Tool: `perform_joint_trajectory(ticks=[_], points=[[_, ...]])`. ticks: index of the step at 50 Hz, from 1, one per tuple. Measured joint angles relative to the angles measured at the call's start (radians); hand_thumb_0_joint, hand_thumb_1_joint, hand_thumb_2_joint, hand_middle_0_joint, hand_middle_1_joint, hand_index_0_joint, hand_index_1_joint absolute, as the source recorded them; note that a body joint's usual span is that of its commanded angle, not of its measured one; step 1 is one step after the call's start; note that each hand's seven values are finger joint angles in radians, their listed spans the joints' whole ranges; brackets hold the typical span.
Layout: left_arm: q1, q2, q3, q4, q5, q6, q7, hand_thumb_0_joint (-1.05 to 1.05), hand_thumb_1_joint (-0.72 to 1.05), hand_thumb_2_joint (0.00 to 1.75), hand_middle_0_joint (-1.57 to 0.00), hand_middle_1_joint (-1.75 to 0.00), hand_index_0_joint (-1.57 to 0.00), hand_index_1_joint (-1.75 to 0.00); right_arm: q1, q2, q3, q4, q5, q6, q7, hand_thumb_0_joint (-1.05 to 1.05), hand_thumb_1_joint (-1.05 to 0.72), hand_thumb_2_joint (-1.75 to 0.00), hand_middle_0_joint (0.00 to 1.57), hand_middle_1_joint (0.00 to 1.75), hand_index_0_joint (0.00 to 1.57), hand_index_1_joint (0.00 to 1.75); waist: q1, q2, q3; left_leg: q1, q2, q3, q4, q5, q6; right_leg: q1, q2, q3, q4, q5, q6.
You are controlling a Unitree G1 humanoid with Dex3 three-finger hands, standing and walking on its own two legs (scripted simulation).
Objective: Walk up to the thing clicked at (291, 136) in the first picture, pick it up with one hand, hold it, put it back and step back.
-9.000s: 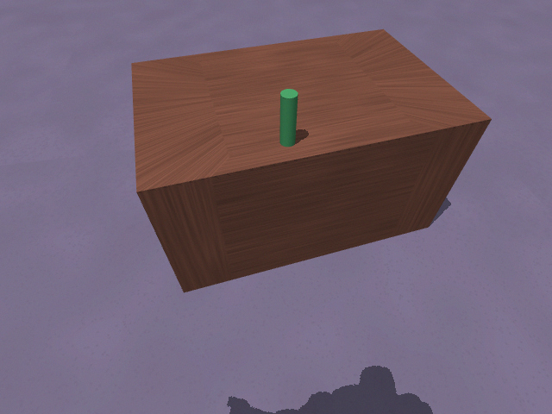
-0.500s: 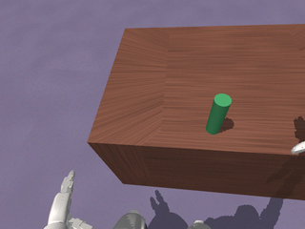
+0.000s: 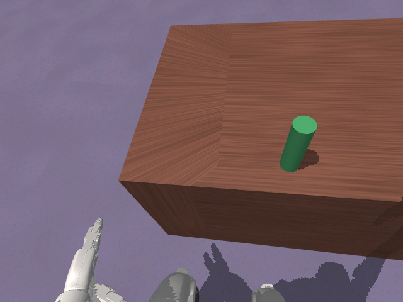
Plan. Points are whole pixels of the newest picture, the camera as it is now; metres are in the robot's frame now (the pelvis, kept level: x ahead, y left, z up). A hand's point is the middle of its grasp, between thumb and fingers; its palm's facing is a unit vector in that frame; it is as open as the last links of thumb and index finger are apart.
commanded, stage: go down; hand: right
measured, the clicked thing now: (295, 146) +0.46 -0.15 -0.03
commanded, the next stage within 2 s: approach in 1.36 s
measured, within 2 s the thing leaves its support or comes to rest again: neither
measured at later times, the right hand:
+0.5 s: hand out of the picture +0.42 -0.34 +0.07, palm faces +0.09 +1.00 +0.02, open 17.7 cm
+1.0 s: hand out of the picture +0.41 -0.34 +0.07, palm faces +0.09 +1.00 +0.02, open 17.7 cm
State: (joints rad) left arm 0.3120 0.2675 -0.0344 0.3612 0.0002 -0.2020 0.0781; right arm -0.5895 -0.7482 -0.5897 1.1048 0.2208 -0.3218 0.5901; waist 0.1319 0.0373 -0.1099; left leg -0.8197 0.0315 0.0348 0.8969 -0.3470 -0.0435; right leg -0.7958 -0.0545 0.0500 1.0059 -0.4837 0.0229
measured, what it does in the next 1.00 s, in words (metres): stands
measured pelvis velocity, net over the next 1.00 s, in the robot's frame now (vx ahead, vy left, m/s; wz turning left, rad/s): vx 0.01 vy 0.00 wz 0.00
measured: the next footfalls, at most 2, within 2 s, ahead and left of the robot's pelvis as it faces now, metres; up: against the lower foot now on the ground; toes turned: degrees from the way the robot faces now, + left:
none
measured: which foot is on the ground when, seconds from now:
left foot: down 0.00-1.00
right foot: down 0.00-1.00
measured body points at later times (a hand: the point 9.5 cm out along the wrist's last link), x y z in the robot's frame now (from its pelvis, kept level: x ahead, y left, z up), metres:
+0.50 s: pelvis +0.01 +0.00 +0.00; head +0.10 -0.04 +0.43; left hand +0.16 +0.26 -0.03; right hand +0.41 -0.39 +0.08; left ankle +0.05 +0.15 -0.68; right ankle +0.00 -0.13 -0.68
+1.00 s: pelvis +0.01 +0.00 -0.01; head +0.10 -0.05 +0.43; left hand +0.16 +0.26 -0.03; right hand +0.40 -0.39 +0.07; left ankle +0.05 +0.15 -0.68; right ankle +0.00 -0.13 -0.68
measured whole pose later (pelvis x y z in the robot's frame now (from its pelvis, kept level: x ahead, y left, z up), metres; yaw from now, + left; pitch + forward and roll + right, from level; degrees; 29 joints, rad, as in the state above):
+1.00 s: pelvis +0.01 +0.00 -0.01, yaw +0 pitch +18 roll +4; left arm 0.35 0.27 -0.05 0.29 0.00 -0.19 0.06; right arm -0.60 -0.77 -0.62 1.11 0.21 -0.31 0.61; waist 0.14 0.04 -0.13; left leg -0.87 0.03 0.04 0.95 -0.38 -0.04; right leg -0.86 -0.06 0.06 1.06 -0.52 0.03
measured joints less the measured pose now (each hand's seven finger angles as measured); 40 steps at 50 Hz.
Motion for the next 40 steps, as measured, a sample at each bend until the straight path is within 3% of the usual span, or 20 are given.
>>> perform_joint_trajectory(ticks=[16,26,40], points=[[0.011,0.006,-0.014,-0.038,0.005,-0.004,-0.007,-0.01,-0.54,0.07,-0.05,-0.05,-0.05,-0.06,-0.063,-0.067,-0.021,0.061,-0.017,0.010,0.015,-0.01,0.61,-0.05,0.04,0.05,0.05,0.06,0.020,0.000,-0.002,-0.052,-0.005,0.005,0.025,-0.007,0.002,-0.056,-0.004,0.008,0.032,-0.011,0.002],[0.027,0.007,-0.016,-0.050,0.002,0.006,-0.010,-0.01,-0.54,0.07,-0.05,-0.05,-0.05,-0.06,-0.011,-0.022,-0.027,0.011,-0.006,0.014,0.013,-0.01,0.61,-0.05,0.04,0.05,0.05,0.06,0.014,-0.007,-0.020,-0.044,-0.006,0.004,0.024,-0.018,0.001,-0.046,-0.006,0.006,0.030,-0.022,0.002],[0.038,0.006,-0.014,-0.100,-0.001,0.004,-0.022,-0.01,-0.54,0.07,-0.05,-0.05,-0.05,-0.05,-0.010,-0.036,-0.039,0.022,-0.010,0.000,0.019,-0.01,0.61,-0.05,0.04,0.05,0.05,0.06,0.016,0.001,-0.010,-0.053,-0.005,0.008,0.042,-0.029,0.004,-0.054,-0.005,0.011,0.043,-0.028,0.004]])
